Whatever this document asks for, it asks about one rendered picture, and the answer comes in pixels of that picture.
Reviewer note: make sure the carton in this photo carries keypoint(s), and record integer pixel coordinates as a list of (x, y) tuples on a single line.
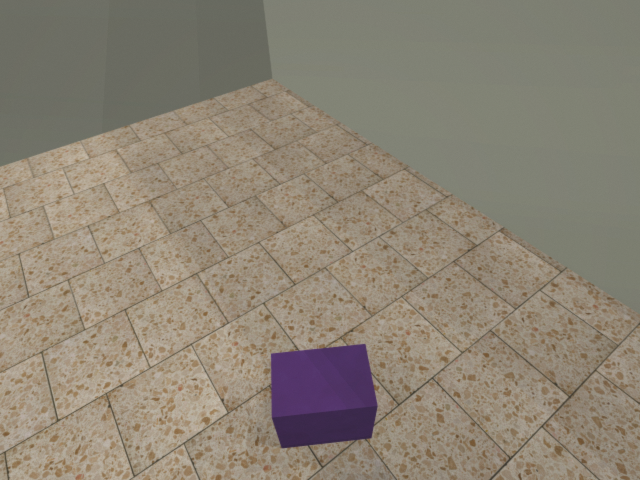
[(322, 395)]

